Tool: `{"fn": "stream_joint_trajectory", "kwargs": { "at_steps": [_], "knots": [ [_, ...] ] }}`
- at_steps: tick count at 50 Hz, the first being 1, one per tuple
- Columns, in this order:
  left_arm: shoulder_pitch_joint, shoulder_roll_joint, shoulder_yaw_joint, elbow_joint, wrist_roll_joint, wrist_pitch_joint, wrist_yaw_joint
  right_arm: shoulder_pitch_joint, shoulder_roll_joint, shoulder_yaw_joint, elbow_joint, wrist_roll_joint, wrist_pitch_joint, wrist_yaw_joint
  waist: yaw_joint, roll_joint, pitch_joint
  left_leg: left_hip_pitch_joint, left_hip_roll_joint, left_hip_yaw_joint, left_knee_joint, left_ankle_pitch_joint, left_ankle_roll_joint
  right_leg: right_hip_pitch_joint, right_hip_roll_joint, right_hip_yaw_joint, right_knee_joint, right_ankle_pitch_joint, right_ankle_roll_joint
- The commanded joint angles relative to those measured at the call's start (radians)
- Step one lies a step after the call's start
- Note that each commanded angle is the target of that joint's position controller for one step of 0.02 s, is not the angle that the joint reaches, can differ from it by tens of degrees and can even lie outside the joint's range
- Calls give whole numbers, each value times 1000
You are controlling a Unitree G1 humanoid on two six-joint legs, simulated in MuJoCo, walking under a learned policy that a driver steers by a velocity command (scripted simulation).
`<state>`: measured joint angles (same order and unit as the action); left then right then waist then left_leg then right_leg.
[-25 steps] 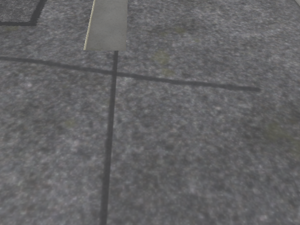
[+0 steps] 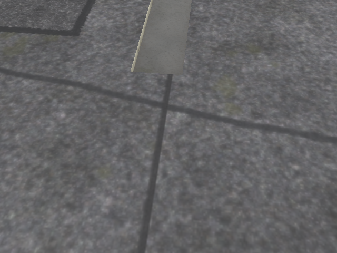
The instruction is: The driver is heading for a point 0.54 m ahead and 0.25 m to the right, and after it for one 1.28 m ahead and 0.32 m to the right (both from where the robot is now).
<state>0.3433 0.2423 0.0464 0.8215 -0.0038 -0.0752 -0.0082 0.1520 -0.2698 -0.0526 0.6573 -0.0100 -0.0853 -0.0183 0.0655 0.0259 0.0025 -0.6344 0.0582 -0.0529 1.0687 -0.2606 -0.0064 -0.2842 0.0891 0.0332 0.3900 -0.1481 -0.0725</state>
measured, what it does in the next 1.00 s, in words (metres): walks ahead, turning right: left foot, then right foot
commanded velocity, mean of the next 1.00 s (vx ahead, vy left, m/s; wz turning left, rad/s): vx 0.47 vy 0.00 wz -0.53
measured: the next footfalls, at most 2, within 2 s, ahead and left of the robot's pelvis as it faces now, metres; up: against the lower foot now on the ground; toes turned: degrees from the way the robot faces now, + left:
left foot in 0.20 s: +0.27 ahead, +0.15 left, +0.00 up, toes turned -10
right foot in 0.70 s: +0.45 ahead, -0.20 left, +0.00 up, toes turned -27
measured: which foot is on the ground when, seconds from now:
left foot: up 0.00-0.18, down 0.20-0.70, up 0.72-1.00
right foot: down 0.00-0.20, up 0.22-0.68, down 0.70-1.00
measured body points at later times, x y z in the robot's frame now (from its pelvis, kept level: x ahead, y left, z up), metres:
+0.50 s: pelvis +0.25 +0.03 +0.00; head +0.27 +0.03 +0.45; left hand +0.51 +0.22 -0.08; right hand +0.20 -0.26 -0.11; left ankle +0.23 +0.15 -0.74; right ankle +0.32 -0.16 -0.66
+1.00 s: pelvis +0.47 -0.13 +0.00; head +0.50 -0.17 +0.45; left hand +0.69 +0.06 -0.10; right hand +0.52 -0.47 -0.08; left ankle +0.70 -0.07 -0.68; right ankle +0.41 -0.18 -0.74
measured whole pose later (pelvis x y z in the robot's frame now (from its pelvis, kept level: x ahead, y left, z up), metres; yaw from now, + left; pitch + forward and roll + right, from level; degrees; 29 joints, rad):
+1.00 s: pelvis +0.47 -0.13 +0.00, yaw -35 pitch +3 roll +1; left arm 0.30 0.27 0.08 0.71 -0.02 -0.01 0.02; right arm 0.02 -0.28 -0.06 0.67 -0.02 -0.09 -0.01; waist 0.06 0.03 0.05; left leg -0.71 0.06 -0.09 0.77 -0.07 -0.06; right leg -0.23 0.12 0.12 0.40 -0.21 -0.08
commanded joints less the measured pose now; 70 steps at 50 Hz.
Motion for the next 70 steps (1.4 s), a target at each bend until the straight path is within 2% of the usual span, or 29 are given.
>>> {"fn": "stream_joint_trajectory", "kwargs": {
  "at_steps": [1, 5, 9, 10, 11, 12, 14, 18, 24, 30, 32, 34, 35, 36, 37, 38, 40, 42, 46, 52, 56, 57, 58, 59, 60, 61, 64, 67, 70],
  "knots": [
    [-120, 155, 38, -96, -21, -15, 15, -34, 1, 12, -83, -4, -12, 1, -64, -64, -42, 118, -3, 9, -261, 105, -30, -79, -206, 220, -173, 132, -184],
    [-43, 188, 55, -87, -34, 0, 18, -118, -54, -2, -108, 24, -20, 11, -33, -111, -52, 228, -39, -23, -453, 221, -42, -64, -230, 282, -107, -12, -159],
    [-3, 124, 49, -101, -22, 20, 21, -28, -92, -37, -90, 25, -36, 12, -89, -95, -79, 458, -40, -11, -583, 136, 13, -90, -164, 322, 93, -164, -83],
    [-20, 57, 30, -123, -12, 15, 17, 120, -143, -55, -73, 9, -38, 4, -157, -10, -164, 660, 119, -163, -606, 56, 79, -207, -97, 237, 357, -230, -33],
    [59, 14, 14, -164, -26, -3, 16, 212, -228, -74, -58, -8, -26, 1, -142, 278, -263, 894, 357, -553, -708, -120, 229, -474, -8, 92, 655, -428, 17],
    [51, 94, 30, -163, -41, -7, 17, 238, -189, -72, -39, 4, -24, 5, -154, 270, -239, 888, 389, -744, -773, -369, 276, -622, -72, 91, 841, -410, 32],
    [-65, 135, 48, -175, -26, 8, 17, 155, -104, -46, -47, 6, -22, 2, -146, 93, -85, 715, 302, -499, -786, -226, 219, -637, -130, 85, 928, -230, 43],
    [-94, 85, 50, -192, -19, 38, 8, 56, -47, -34, -13, -2, -26, 13, -70, 97, -6, 497, 197, -186, -863, 111, 177, -512, -183, 78, 833, -110, 66],
    [-233, 51, 30, -225, -15, 45, -16, 97, -118, -61, 60, 2, -23, -1, -95, 42, 3, 530, 196, 31, -882, 294, 170, -486, -194, 44, 538, 104, 82],
    [-385, 68, 28, -286, -21, 46, -46, 158, -185, -83, 105, 32, -4, -1, -138, 49, 51, 623, 232, 135, -847, 312, 132, -401, -168, -47, 309, 60, 26],
    [-356, 96, 43, -293, -15, 50, -49, 152, -213, -93, 110, 40, 6, -3, -104, 74, 23, 653, 233, 183, -742, 602, 111, -294, -115, -105, 270, -45, -16],
    [-108, 169, 90, -228, -14, 55, -41, 153, -212, -90, 110, 46, 17, -9, 30, 55, -109, 578, 176, 260, -409, 849, 68, 78, -11, -162, 171, -3, -79],
    [70, 255, 124, -194, -19, 62, -23, 163, -165, -70, 87, 18, 13, -13, 99, -55, -205, 304, 135, 267, -77, 529, 17, 406, -136, 56, 170, 25, -142],
    [29, 366, 127, -206, -28, 45, -22, 233, -37, -22, 13, -15, -16, 2, -24, -328, -310, -123, -65, 139, 261, -323, -36, 685, -389, 655, 27, -185, -340],
    [89, 275, 103, -225, -19, 38, -21, 118, -124, -36, 9, 25, -54, 14, 70, -209, -383, -228, -52, -39, 352, -297, -16, 706, -412, 774, -97, -284, -332],
    [49, 222, 86, -209, -11, 28, -20, 44, -154, -43, -10, 52, -67, 17, 66, -172, -248, -291, -14, -26, 333, -191, 3, 613, -386, 630, -98, -185, -285],
    [-90, 165, 66, -230, -13, 24, -16, 34, -142, -41, 2, 4, -69, -1, -25, -54, -126, -157, 57, -26, 167, -59, 1, 315, -306, 424, -96, 30, -229],
    [-158, 149, 58, -249, 5, 20, -10, 49, -143, -50, -2, -6, -43, -2, -84, -77, -84, -48, 65, -25, 100, -37, -21, 154, -270, 345, -120, 301, -224],
    [-136, 184, 71, -211, -5, 27, 20, -15, -80, -29, -16, -18, -15, -7, -91, -62, -63, 15, 1, 21, -127, 86, -63, 17, -193, 191, -75, 618, -186],
    [-61, 184, 78, -176, -23, 72, 46, -182, -77, -20, -53, 5, -6, 20, -27, -125, -102, 152, -102, -6, -478, 304, -50, 40, -161, 266, 23, 402, -104],
    [-99, 118, 55, -174, -8, 64, 51, -75, -102, -32, -20, -16, -25, 34, -80, -129, -128, 291, -60, -1, -644, 397, 25, 139, -171, 286, 191, 386, -65],
    [-73, 73, 40, -180, 9, 54, 46, -36, -125, -34, -18, -34, -33, 31, -81, -71, -192, 455, 24, -64, -639, 681, 67, 98, -103, 242, 314, 298, -26],
    [95, 40, 28, -154, 17, 46, 42, -16, -139, -28, -22, -55, -27, 28, -14, 117, -297, 712, 201, -284, -576, 938, 227, -71, -14, 186, 516, -142, 31],
    [171, 97, 30, -130, 14, 52, 34, 32, -106, -29, 10, -24, -8, 31, -18, 252, -358, 765, 304, -520, -646, 583, 352, -184, -20, 129, 641, -502, 81],
    [81, 177, 50, -145, 0, 60, 30, 76, -121, -38, 13, 22, 8, 35, -72, 180, -268, 736, 277, -611, -733, 81, 354, -319, -31, 92, 744, -499, 103],
    [-28, 193, 59, -164, -6, 69, 29, 76, -133, -40, 11, 32, 22, 34, -102, 98, -192, 672, 236, -609, -788, -257, 313, -389, -50, 81, 805, -414, 110],
    [-127, 151, 54, -198, 16, 60, 28, -14, -136, -36, -18, 9, 41, 16, -61, 65, -53, 395, 138, -477, -862, -254, 223, -318, -99, 51, 679, -297, 97],
    [-113, 78, 34, -182, 20, 34, 31, -24, -124, -40, -26, 17, 49, 6, -45, 126, -86, 292, 37, -331, -868, -136, 205, -130, -68, -12, 455, -276, 100],
    [-139, 80, 33, -185, 7, 16, 28, 12, -151, -56, -25, 33, 58, -1, -51, 136, -103, 281, 42, -363, -861, -196, 228, -42, -48, -9, 277, -222, 98]
  ]
}}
